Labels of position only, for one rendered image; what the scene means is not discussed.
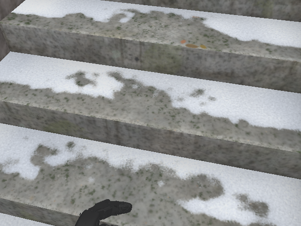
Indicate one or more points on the left robot hand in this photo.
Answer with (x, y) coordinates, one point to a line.
(102, 210)

